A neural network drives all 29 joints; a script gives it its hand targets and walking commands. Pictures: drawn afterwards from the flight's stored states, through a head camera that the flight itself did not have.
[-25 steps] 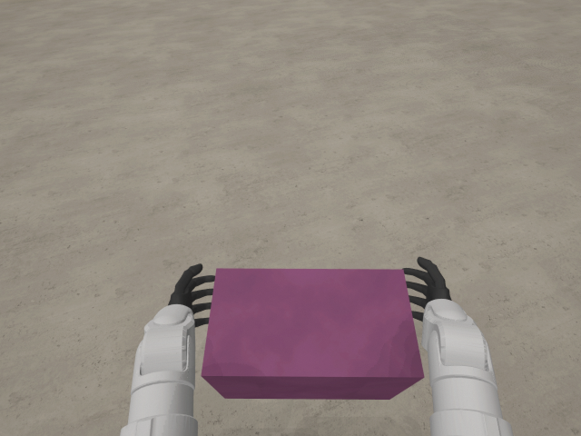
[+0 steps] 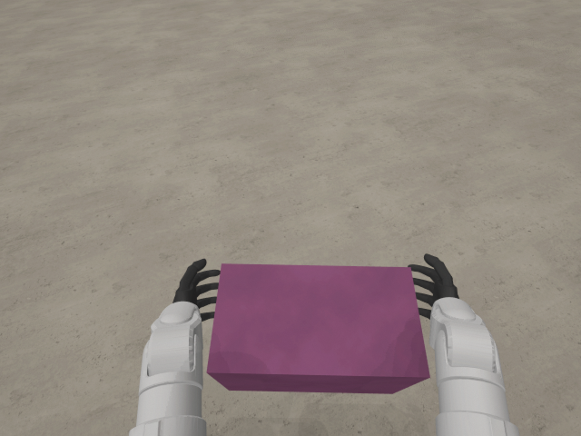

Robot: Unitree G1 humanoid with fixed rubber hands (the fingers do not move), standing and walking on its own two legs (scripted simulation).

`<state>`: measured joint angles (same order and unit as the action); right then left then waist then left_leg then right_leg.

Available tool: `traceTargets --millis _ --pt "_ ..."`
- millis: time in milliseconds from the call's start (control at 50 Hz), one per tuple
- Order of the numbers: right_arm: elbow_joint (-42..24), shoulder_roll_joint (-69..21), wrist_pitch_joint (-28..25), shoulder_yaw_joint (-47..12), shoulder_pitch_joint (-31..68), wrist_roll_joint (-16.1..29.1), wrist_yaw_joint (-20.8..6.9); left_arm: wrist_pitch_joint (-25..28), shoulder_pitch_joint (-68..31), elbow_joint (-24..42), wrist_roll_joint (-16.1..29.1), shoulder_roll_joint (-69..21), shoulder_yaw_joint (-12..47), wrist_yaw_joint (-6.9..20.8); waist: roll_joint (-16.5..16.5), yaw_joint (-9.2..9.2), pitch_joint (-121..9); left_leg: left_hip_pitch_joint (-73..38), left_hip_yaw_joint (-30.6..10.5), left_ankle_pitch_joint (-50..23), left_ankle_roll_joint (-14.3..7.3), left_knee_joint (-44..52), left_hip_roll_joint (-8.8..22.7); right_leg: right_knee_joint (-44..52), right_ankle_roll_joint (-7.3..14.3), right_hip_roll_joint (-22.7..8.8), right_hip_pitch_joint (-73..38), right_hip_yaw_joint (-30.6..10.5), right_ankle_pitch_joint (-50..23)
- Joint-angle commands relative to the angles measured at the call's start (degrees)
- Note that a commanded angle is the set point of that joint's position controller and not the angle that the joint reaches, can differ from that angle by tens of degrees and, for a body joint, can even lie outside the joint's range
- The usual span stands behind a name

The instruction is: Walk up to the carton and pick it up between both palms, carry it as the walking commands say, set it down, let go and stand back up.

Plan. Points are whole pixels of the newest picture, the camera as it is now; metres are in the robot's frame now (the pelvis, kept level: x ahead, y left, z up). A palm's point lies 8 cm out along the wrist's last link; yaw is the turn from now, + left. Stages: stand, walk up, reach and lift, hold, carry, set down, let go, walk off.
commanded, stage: carry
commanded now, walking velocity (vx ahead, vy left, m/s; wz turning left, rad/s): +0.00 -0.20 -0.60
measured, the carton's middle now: (313, 333) +0.28 -0.01 -0.06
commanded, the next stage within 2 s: none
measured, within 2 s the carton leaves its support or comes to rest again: neither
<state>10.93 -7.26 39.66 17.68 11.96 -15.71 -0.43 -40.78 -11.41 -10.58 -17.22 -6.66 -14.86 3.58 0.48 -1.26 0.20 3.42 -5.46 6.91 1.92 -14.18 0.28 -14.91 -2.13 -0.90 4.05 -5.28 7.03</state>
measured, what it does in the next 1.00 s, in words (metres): steps to the right, turning right: left foot, then right foot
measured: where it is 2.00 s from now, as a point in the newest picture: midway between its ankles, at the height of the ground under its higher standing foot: outside the picture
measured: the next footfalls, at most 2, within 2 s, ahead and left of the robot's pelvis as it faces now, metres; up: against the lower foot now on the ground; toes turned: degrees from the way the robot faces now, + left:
left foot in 0.54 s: +0.02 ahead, -0.01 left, +0.00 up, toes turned -6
right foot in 0.90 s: -0.08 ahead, -0.36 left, +0.00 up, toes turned -35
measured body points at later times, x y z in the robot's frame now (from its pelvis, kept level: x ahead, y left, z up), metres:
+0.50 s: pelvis -0.04 -0.08 -0.03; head -0.08 -0.07 +0.41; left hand +0.25 +0.04 +0.05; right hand +0.17 -0.32 +0.05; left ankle -0.02 +0.02 -0.73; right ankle +0.03 -0.12 -0.75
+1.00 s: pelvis -0.12 -0.22 -0.04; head -0.16 -0.22 +0.41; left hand +0.18 -0.21 +0.04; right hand -0.01 -0.51 +0.02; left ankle -0.06 -0.05 -0.71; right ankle -0.11 -0.34 -0.75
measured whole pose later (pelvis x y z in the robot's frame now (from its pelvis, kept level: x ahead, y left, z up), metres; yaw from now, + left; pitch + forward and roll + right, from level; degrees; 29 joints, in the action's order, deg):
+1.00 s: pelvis -0.12 -0.22 -0.04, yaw -30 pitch +3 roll +0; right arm -23.3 -7.3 70.3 11.8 3.3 -5.9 8.7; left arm -70.8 -4.7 20.9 -6.4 -7.3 -6.8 -9.3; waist 3.1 -1.2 -7.5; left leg 28.4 5.9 35.1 7.9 -59.2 13.5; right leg -43.1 2.3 -1.5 30.2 5.4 15.9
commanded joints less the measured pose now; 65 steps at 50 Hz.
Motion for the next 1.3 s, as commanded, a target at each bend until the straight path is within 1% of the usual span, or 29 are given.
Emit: traceTargets --millis 0,40,100,180,220,240,260,320,440,500,520,540,560,580,640,780,840,860,900,920,960,1000,1100,1160,1180,1200,1220,1240,1280 --pt "-6.55 -48.94 -0.24 -41.31 34.07 19.13 -18.67 2.05 -39.54 8.55 22.32 -48.66 39.59 14.73 0.03 1.55 -32.32 -7.89 3.12 -28.94 -0.30 -16.84 7.39 -18.89 1.61 -4.40 2.39 5.20 -24.76" --pt "-9.45 -48.98 1.71 -42.74 30.96 19.90 -17.32 0.15 -37.56 11.80 24.01 -49.79 41.49 13.81 0.34 0.38 -29.79 -9.65 -1.89 -25.97 -3.55 -17.06 12.97 -23.92 1.25 -2.79 15.38 5.04 -15.45" --pt "-8.86 -47.55 4.14 -41.88 29.76 18.68 -15.60 -3.15 -41.36 13.43 26.07 -48.63 42.86 13.72 14.28 0.29 -23.89 0.14 -14.36 -10.77 -13.10 -9.73 25.01 -37.26 0.87 -1.24 26.25 7.25 22.23" --pt "-21.87 -49.21 9.97 -47.45 32.48 22.72 -11.66 -9.24 -42.54 22.49 33.98 -52.52 48.85 12.69 12.34 1.64 -19.35 16.35 0.12 -1.25 -6.97 -15.46 17.18 -22.17 3.17 -0.09 16.02 7.73 12.91" --pt "-24.43 -48.50 14.08 -48.14 29.81 23.98 -9.48 -13.37 -41.70 25.06 35.80 -51.65 48.73 11.03 -0.13 1.04 -20.67 24.32 7.79 4.22 -0.73 -29.48 10.20 -10.56 5.90 -4.90 6.93 -3.08 0.15" --pt "-24.72 -47.44 16.60 -47.92 28.54 23.49 -8.48 -15.27 -38.39 24.28 35.10 -49.26 46.94 10.17 -18.68 1.12 -20.23 37.53 13.40 27.31 3.25 -43.47 2.13 -5.63 9.99 -15.74 -0.73 -18.90 -15.41" --pt "-24.58 -46.62 18.59 -49.21 26.52 23.68 -7.89 -17.18 -34.89 24.56 34.42 -48.78 46.64 9.00 -20.75 1.23 -21.26 38.16 9.23 31.67 2.74 -51.78 2.98 -5.38 12.62 -18.79 2.03 -22.64 -16.64" --pt "-28.35 -49.63 22.62 -52.72 27.69 28.77 -7.77 -21.29 -29.18 27.67 31.59 -49.51 45.11 6.11 -7.70 1.93 -20.15 30.75 9.29 25.45 1.48 -51.97 3.41 -5.00 13.71 -12.60 11.16 -15.75 -3.50" --pt "-34.27 -52.36 27.00 -52.20 24.01 31.72 -6.43 -25.60 -30.52 40.20 32.51 -50.47 47.95 2.41 -7.75 2.09 -22.31 21.36 12.24 21.78 0.57 -35.33 1.31 -1.89 12.13 -9.08 14.85 -10.35 5.44" --pt "-37.74 -50.68 28.60 -52.47 22.93 32.90 -5.93 -27.42 -25.02 40.76 31.99 -49.80 47.56 1.11 -8.83 1.57 -25.68 2.19 14.75 17.63 -2.00 -13.88 -0.39 0.38 5.37 -4.38 22.12 -7.91 3.98" --pt "-37.22 -49.07 28.95 -51.07 21.44 32.32 -5.55 -28.25 -24.84 40.22 32.37 -49.25 48.06 0.69 -4.20 0.35 -27.37 -10.27 11.20 16.95 -3.34 -5.89 4.52 -3.58 0.54 -0.55 30.60 -4.18 3.03" --pt "-37.82 -47.43 29.11 -49.71 21.96 31.93 -5.10 -29.16 -24.76 40.96 32.88 -50.10 49.25 0.57 16.97 0.26 -26.58 -12.14 -9.82 26.61 -8.42 2.52 23.73 -23.45 -1.59 4.19 37.52 2.66 11.95" --pt "-37.41 -47.20 28.89 -48.39 19.01 31.66 -4.80 -29.56 -26.60 42.76 33.53 -49.94 50.23 0.15 27.31 0.53 -23.46 -4.61 -21.21 12.44 -13.34 0.98 39.50 -40.66 -0.08 2.77 45.47 5.95 21.66" --pt "-35.16 -48.08 28.91 -47.27 19.38 30.86 -4.92 -29.46 -33.84 44.91 34.67 -48.40 51.88 0.65 21.51 0.16 -19.52 4.05 -16.95 10.99 -15.66 0.26 37.20 -52.52 0.71 -2.52 41.40 -0.90 21.58" --pt "-36.44 -48.46 29.65 -47.41 18.60 29.67 -4.23 -29.63 -28.98 43.03 35.01 -48.91 50.74 0.43 1.58 2.44 -15.27 7.48 1.33 11.52 -7.28 -2.84 26.09 -52.82 0.71 -2.86 40.25 1.56 10.18" --pt "-38.72 -40.86 31.22 -45.44 18.62 28.34 -2.21 -31.60 -21.79 36.78 34.44 -46.16 47.30 -0.11 16.24 1.04 -15.32 10.29 14.65 -1.17 -3.61 -10.19 23.50 -30.52 -2.14 -1.00 28.32 14.88 14.17" --pt "-35.07 -43.01 31.82 -45.31 15.44 28.02 -2.26 -31.40 -22.72 38.18 35.08 -45.59 47.42 -0.26 14.12 1.14 -17.12 14.14 17.85 0.81 0.36 -18.30 22.27 -18.51 -1.01 2.00 19.00 16.93 8.83" --pt "-35.13 -43.30 31.67 -45.48 15.12 27.68 -2.20 -30.99 -23.69 39.08 35.34 -45.06 47.11 -0.07 5.73 1.28 -19.90 15.85 18.86 7.05 2.41 -24.81 18.85 -12.54 -0.18 1.18 13.40 12.77 8.24" --pt "-37.82 -45.82 31.74 -49.18 16.65 29.55 -2.52 -30.37 -23.57 41.01 35.53 -44.62 46.42 0.43 -24.66 0.96 -19.39 37.86 17.09 35.48 6.95 -46.77 7.50 -6.08 8.65 -17.42 4.06 -17.26 -13.81" --pt "-39.51 -47.49 31.37 -51.53 19.62 31.48 -3.43 -29.87 -22.02 40.49 35.06 -46.53 46.10 0.46 -19.83 1.39 -20.37 36.81 12.58 36.40 6.02 -51.72 7.64 -9.00 11.82 -16.90 6.05 -16.24 -22.21" --pt "-42.60 -52.00 30.45 -55.31 25.60 35.49 -4.80 -28.75 -23.14 42.54 33.93 -49.49 45.38 0.58 -9.49 1.68 -21.99 34.36 11.78 29.24 5.02 -54.95 8.07 -9.11 11.70 -13.47 8.86 -10.19 -14.34" --pt "-44.68 -53.14 29.54 -56.77 25.01 36.39 -5.21 -27.54 -21.31 42.68 33.85 -52.50 46.25 0.84 -10.43 1.74 -26.16 32.33 11.15 24.49 3.87 -51.00 7.98 -10.72 11.29 -10.17 7.20 -3.75 -8.61" --pt "-44.61 -51.91 28.23 -56.13 20.60 35.10 -5.13 -26.17 -17.45 42.16 33.36 -52.96 47.12 1.08 -11.61 2.05 -29.70 24.67 10.38 23.46 1.19 -38.85 4.38 -8.12 14.22 -11.65 7.83 -12.04 -10.78" --pt "-40.56 -50.49 28.26 -52.37 14.01 32.81 -5.82 -26.79 -20.90 45.44 34.69 -51.60 50.70 0.97 -6.55 0.29 -30.06 3.28 10.04 18.00 -2.73 -18.67 4.32 -6.44 6.80 -7.52 22.46 -7.33 -6.59" --pt "-40.72 -50.33 28.07 -51.95 14.80 32.64 -6.03 -27.05 -22.76 46.36 35.37 -52.20 51.93 0.95 2.91 -0.95 -29.42 -8.39 1.72 18.38 -6.08 -2.40 13.33 -13.18 1.27 -1.82 32.54 -1.17 -1.15" --pt "-41.00 -49.32 27.61 -50.88 16.62 32.41 -6.08 -27.60 -23.78 47.38 35.51 -52.65 52.96 0.96 28.14 0.36 -27.23 -7.93 -20.99 12.42 -12.04 -0.72 36.38 -35.78 0.98 2.88 42.93 5.76 21.19" --pt "-39.53 -50.11 27.43 -50.27 13.11 31.82 -6.06 -27.75 -26.13 48.18 35.55 -51.70 53.78 1.05 23.63 0.17 -22.15 -2.01 -21.37 2.25 -17.23 -2.10 39.25 -46.12 1.25 -0.27 47.55 3.38 23.75" --pt "-36.72 -50.74 27.30 -48.62 13.39 30.62 -6.18 -28.00 -31.14 47.75 36.58 -51.22 55.11 1.58 19.11 -0.06 -20.27 2.30 -13.87 -0.43 -17.37 -3.97 36.15 -53.61 1.06 -2.57 43.98 0.74 22.01" --pt "-39.33 -51.40 26.60 -48.34 13.71 29.60 -5.84 -27.42 -29.59 48.80 37.80 -51.75 55.97 1.67 6.71 1.48 -16.74 1.77 -0.30 -8.29 -9.71 -6.71 27.07 -53.91 1.01 -1.39 42.85 2.90 13.13"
